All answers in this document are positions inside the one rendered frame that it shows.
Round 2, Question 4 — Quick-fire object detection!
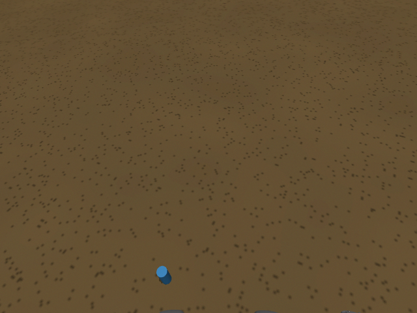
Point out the can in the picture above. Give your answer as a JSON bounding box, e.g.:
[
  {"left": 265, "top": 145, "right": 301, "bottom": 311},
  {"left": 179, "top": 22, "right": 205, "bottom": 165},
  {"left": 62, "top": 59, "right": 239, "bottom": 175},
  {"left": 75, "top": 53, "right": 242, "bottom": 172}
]
[{"left": 156, "top": 266, "right": 171, "bottom": 284}]

